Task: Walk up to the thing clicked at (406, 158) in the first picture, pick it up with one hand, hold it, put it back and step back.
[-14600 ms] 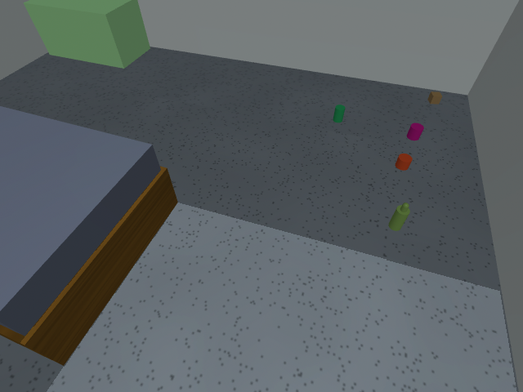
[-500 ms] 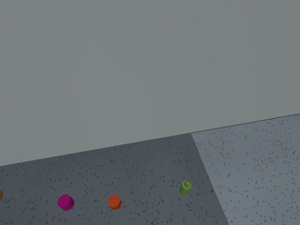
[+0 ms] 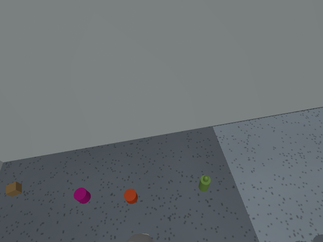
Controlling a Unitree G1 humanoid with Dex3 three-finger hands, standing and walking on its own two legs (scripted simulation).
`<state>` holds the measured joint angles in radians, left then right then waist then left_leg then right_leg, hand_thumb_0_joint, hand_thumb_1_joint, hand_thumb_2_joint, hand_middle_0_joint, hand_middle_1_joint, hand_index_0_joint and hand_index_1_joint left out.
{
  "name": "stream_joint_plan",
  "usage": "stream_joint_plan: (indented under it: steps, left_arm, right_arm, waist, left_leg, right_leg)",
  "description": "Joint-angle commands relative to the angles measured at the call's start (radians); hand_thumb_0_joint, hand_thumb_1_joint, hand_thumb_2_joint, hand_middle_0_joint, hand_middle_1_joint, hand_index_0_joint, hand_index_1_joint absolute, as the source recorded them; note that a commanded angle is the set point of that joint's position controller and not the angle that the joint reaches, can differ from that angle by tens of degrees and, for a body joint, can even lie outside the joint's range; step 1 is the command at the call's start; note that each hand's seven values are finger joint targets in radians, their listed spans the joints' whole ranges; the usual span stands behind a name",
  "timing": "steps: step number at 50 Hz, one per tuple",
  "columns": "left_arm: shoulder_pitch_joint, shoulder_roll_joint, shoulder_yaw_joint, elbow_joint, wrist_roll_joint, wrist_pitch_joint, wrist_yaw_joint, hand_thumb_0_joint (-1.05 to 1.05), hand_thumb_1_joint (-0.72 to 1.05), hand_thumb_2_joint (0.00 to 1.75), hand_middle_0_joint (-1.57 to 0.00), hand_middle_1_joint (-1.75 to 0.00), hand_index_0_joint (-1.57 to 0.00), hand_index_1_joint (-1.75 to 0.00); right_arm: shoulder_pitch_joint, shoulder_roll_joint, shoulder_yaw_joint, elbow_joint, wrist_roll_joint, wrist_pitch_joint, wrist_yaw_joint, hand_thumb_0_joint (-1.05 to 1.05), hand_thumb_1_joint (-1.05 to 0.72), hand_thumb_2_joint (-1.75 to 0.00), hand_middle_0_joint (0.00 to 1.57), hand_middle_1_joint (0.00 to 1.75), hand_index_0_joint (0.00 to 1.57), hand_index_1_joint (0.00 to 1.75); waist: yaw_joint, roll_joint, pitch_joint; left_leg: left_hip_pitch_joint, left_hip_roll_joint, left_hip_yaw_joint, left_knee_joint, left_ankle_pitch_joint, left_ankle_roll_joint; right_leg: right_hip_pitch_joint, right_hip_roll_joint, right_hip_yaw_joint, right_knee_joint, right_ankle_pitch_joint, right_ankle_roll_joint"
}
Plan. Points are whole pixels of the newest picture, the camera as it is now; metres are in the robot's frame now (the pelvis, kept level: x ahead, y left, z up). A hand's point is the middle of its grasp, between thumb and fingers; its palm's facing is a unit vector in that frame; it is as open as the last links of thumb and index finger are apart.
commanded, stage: walk up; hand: left
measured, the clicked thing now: (131, 196) +0.43 +0.26 -0.74
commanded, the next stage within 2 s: none
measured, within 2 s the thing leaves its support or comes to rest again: neither
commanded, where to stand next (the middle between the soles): +0.04 +0.02 m, yaw +0 degrees
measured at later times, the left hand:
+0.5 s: hand out of the picture +0.12 +0.30 -0.16, palm faces +0.05 -0.93 -0.38, open 7.4 cm
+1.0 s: hand out of the picture +0.08 +0.32 -0.17, palm faces +0.07 -0.91 -0.41, open 7.4 cm
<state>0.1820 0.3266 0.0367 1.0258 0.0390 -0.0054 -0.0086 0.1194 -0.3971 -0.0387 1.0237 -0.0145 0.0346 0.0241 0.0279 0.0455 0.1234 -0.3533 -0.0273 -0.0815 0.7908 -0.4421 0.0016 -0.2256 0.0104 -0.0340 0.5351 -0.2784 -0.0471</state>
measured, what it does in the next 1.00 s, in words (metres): steps on the spot: left foot, then right foot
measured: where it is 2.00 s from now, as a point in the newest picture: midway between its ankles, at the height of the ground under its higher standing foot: outside the picture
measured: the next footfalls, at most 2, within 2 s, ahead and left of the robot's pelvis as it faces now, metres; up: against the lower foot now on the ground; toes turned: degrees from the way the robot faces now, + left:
left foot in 0.20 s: +0.07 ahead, +0.16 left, +0.00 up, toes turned +5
right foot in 0.54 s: +0.20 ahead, -0.11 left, +0.00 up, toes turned +1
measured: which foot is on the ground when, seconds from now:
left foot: up 0.00-0.18, down 0.20-0.56, up 0.58-0.82, down 0.84-1.00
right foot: down 0.00-0.22, up 0.24-0.52, down 0.54-0.86, up 0.88-1.00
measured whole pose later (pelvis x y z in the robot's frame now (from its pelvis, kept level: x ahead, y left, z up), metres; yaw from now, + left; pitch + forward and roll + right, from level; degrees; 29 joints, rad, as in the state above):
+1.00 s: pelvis +0.00 +0.03 -0.02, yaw +5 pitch -2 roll +0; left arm 0.15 0.42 0.07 0.92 0.00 0.03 0.02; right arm 0.26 -0.37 -0.04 0.95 -0.04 0.03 0.02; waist -0.02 -0.03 0.13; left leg -0.25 0.00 -0.01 0.70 -0.41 0.02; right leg -0.52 0.04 0.12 1.01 -0.43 -0.02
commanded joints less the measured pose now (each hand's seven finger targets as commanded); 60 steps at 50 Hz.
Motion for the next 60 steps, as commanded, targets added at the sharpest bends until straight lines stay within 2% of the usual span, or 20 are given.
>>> stream_joint_plan:
  steps: [1,6,9,10,11,12,18,21,26,28,29,33,41,42,43,44,46,48,54,60]
  left_arm:
    - [0.092,0.336,0.106,-0.103,0.002,-0.053,0.000,0.00,0.90,0.90,-0.20,-0.30,-0.20,-0.30]
    - [0.101,0.324,0.104,-0.154,-0.004,-0.044,-0.019,0.00,0.90,0.90,-0.20,-0.30,-0.20,-0.30]
    - [0.022,0.281,0.086,-0.210,-0.009,-0.019,-0.036,0.00,0.90,0.90,-0.20,-0.30,-0.20,-0.30]
    - [0.028,0.214,0.064,-0.228,-0.009,-0.012,-0.039,0.00,0.90,0.90,-0.20,-0.30,-0.20,-0.30]
    - [0.018,0.151,0.047,-0.259,-0.013,-0.006,-0.037,0.00,0.90,0.90,-0.20,-0.30,-0.20,-0.30]
    - [0.018,0.258,0.077,-0.243,-0.001,0.000,-0.023,0.00,0.90,0.90,-0.20,-0.30,-0.20,-0.30]
    - [0.109,0.243,0.068,-0.151,-0.041,0.008,-0.023,0.00,0.90,0.90,-0.20,-0.30,-0.20,-0.30]
    - [0.061,0.236,0.060,-0.145,-0.058,0.007,0.002,0.00,0.90,0.90,-0.20,-0.30,-0.20,-0.30]
    - [0.085,0.323,0.083,-0.142,-0.038,0.001,0.025,0.00,0.90,0.90,-0.20,-0.30,-0.20,-0.30]
    - [0.072,0.407,0.096,-0.189,-0.034,-0.004,0.031,0.00,0.90,0.90,-0.20,-0.30,-0.20,-0.30]
    - [0.041,0.423,0.097,-0.211,-0.025,-0.006,0.038,0.00,0.90,0.90,-0.20,-0.30,-0.20,-0.30]
    - [-0.096,0.328,0.085,-0.262,-0.014,0.011,0.061,0.00,0.90,0.90,-0.20,-0.30,-0.20,-0.30]
    - [-0.065,0.348,0.093,-0.235,-0.018,0.035,0.046,0.00,0.90,0.90,-0.20,-0.30,-0.20,-0.30]
    - [-0.041,0.299,0.078,-0.230,-0.025,0.038,0.047,0.00,0.90,0.90,-0.20,-0.30,-0.20,-0.30]
    - [-0.118,0.264,0.071,-0.250,-0.037,0.025,0.058,0.00,0.90,0.90,-0.20,-0.30,-0.20,-0.30]
    - [-0.205,0.333,0.101,-0.237,-0.020,0.016,0.070,0.00,0.90,0.90,-0.20,-0.30,-0.20,-0.30]
    - [-0.082,0.271,0.087,-0.186,-0.046,0.014,0.052,0.00,0.90,0.90,-0.20,-0.30,-0.20,-0.30]
    - [-0.016,0.262,0.073,-0.168,-0.038,0.001,0.030,0.00,0.90,0.90,-0.20,-0.30,-0.20,-0.30]
    - [-0.148,0.302,0.075,-0.236,0.002,-0.037,-0.027,0.00,0.90,0.90,-0.20,-0.30,-0.20,-0.30]
    - [0.166,0.271,0.080,-0.150,-0.020,-0.080,-0.023,0.00,0.90,0.90,-0.20,-0.30,-0.20,-0.30]
  right_arm:
    - [-0.066,-0.225,-0.052,-0.122,-0.021,-0.051,0.008,0.00,-0.90,-0.90,0.20,0.30,0.20,0.30]
    - [0.013,-0.185,-0.063,-0.133,-0.018,-0.087,0.017,0.00,-0.90,-0.90,0.20,0.30,0.20,0.30]
    - [0.217,-0.180,-0.087,-0.087,-0.011,-0.111,-0.003,0.00,-0.90,-0.90,0.20,0.30,0.20,0.30]
    - [0.300,-0.226,-0.107,-0.076,-0.022,-0.120,-0.022,0.00,-0.90,-0.90,0.20,0.30,0.20,0.30]
    - [0.323,-0.315,-0.125,-0.097,-0.040,-0.125,-0.038,0.00,-0.90,-0.90,0.20,0.30,0.20,0.30]
    - [0.281,-0.388,-0.138,-0.136,-0.016,-0.125,-0.045,0.00,-0.90,-0.90,0.20,0.30,0.20,0.30]
    - [0.092,-0.227,-0.060,-0.200,-0.003,-0.128,-0.056,0.00,-0.90,-0.90,0.20,0.30,0.20,0.30]
    - [0.052,-0.233,-0.056,-0.208,0.006,-0.073,-0.053,0.00,-0.90,-0.90,0.20,0.30,0.20,0.30]
    - [0.032,-0.199,-0.058,-0.256,0.037,0.005,-0.045,0.00,-0.90,-0.90,0.20,0.30,0.20,0.30]
    - [0.117,-0.156,-0.049,-0.247,0.049,0.029,-0.062,0.00,-0.90,-0.90,0.20,0.30,0.20,0.30]
    - [0.121,-0.196,-0.073,-0.243,0.040,0.043,-0.071,0.00,-0.90,-0.90,0.20,0.30,0.20,0.30]
    - [0.179,-0.217,-0.083,-0.213,0.034,0.040,-0.064,0.00,-0.90,-0.90,0.20,0.30,0.20,0.30]
    - [0.241,-0.214,-0.080,-0.127,-0.023,0.005,-0.017,0.00,-0.90,-0.90,0.20,0.30,0.20,0.30]
    - [0.225,-0.246,-0.090,-0.136,-0.042,0.002,-0.014,0.00,-0.90,-0.90,0.20,0.30,0.20,0.30]
    - [0.108,-0.365,-0.106,-0.191,-0.041,0.003,-0.008,0.00,-0.90,-0.90,0.20,0.30,0.20,0.30]
    - [0.049,-0.392,-0.111,-0.209,-0.030,-0.006,-0.009,0.00,-0.90,-0.90,0.20,0.30,0.20,0.30]
    - [-0.040,-0.258,-0.070,-0.207,-0.038,-0.038,-0.032,0.00,-0.90,-0.90,0.20,0.30,0.20,0.30]
    - [0.031,-0.253,-0.072,-0.188,-0.026,-0.065,-0.039,0.00,-0.90,-0.90,0.20,0.30,0.20,0.30]
    - [0.280,-0.329,-0.117,-0.171,-0.028,-0.096,-0.016,0.00,-0.90,-0.90,0.20,0.30,0.20,0.30]
    - [0.153,-0.257,-0.080,-0.256,-0.006,-0.086,0.002,0.00,-0.90,-0.90,0.20,0.30,0.20,0.30]
  waist:
    - [0.073,-0.201,-0.088]
    - [0.034,-0.196,-0.067]
    - [-0.084,-0.116,-0.121]
    - [-0.117,0.012,-0.168]
    - [-0.117,0.189,-0.147]
    - [-0.121,0.083,-0.100]
    - [-0.014,0.110,-0.011]
    - [-0.018,0.241,-0.015]
    - [0.012,-0.007,-0.111]
    - [0.014,-0.277,-0.213]
    - [0.000,-0.232,-0.220]
    - [-0.034,-0.217,-0.235]
    - [-0.035,-0.228,-0.186]
    - [-0.035,-0.048,-0.126]
    - [-0.062,0.266,-0.056]
    - [-0.097,0.185,0.040]
    - [0.007,-0.010,0.030]
    - [-0.009,0.062,-0.084]
    - [-0.150,0.087,-0.016]
    - [0.028,0.103,-0.125]
  left_leg:
    - [-0.262,0.037,0.016,-0.039,-0.054,0.004]
    - [-0.078,0.048,0.081,-0.204,0.018,0.014]
    - [0.328,0.004,0.160,-0.447,0.226,0.032]
    - [0.528,0.092,0.010,-0.477,0.143,0.053]
    - [0.578,0.356,-0.421,-0.561,-0.060,0.136]
    - [0.398,0.489,-0.542,-0.573,-0.088,0.255]
    - [0.092,0.290,-0.015,-0.403,0.760,0.193]
    - [0.062,0.236,0.052,-0.309,0.944,0.169]
    - [-0.019,0.117,0.081,-0.017,0.469,0.068]
    - [-0.077,-0.060,0.017,0.426,-0.233,0.025]
    - [-0.040,-0.041,-0.075,0.552,-0.267,0.023]
    - [-0.098,-0.035,-0.073,0.613,-0.089,-0.012]
    - [0.178,-0.001,0.096,-0.270,0.024,0.023]
    - [0.187,0.078,-0.082,-0.376,-0.097,0.063]
    - [0.014,0.352,-0.503,-0.540,-0.238,0.204]
    - [-0.204,0.427,-0.595,-0.586,-0.214,0.298]
    - [-0.082,0.258,-0.271,-0.419,0.172,0.192]
    - [0.132,0.229,-0.190,-0.393,0.091,0.154]
    - [0.452,0.357,-0.366,-0.478,-0.125,0.264]
    - [0.147,0.179,0.017,-0.165,0.508,0.136]
  right_leg:
    - [0.342,-0.311,0.419,-0.333,-0.349,-0.161]
    - [0.225,-0.252,0.249,-0.304,-0.132,-0.153]
    - [-0.054,-0.151,0.050,-0.087,-0.100,-0.092]
    - [-0.253,-0.091,-0.017,0.127,-0.147,-0.050]
    - [-0.509,0.021,-0.028,0.367,-0.293,0.005]
    - [-0.465,-0.052,0.121,0.432,-0.297,0.008]
    - [-0.169,-0.069,0.134,0.356,-0.126,0.046]
    - [-0.104,-0.034,0.017,0.282,-0.015,0.052]
    - [0.065,-0.056,0.031,0.026,0.420,0.028]
    - [0.037,-0.444,0.499,-0.133,0.812,-0.220]
    - [-0.036,-0.450,0.552,-0.116,0.694,-0.272]
    - [-0.063,-0.289,0.259,-0.032,0.410,-0.190]
    - [-0.211,-0.244,0.252,0.009,-0.213,-0.082]
    - [-0.345,-0.162,0.189,0.159,-0.272,-0.020]
    - [-0.447,0.034,0.022,0.405,-0.328,0.033]
    - [-0.350,0.009,0.176,0.548,-0.349,0.037]
    - [-0.328,0.053,0.244,0.624,-0.181,0.017]
    - [-0.334,0.014,0.172,0.472,-0.119,0.021]
    - [-0.515,-0.021,0.116,0.266,-0.258,0.035]
    - [0.133,0.031,-0.039,-0.134,0.040,0.002]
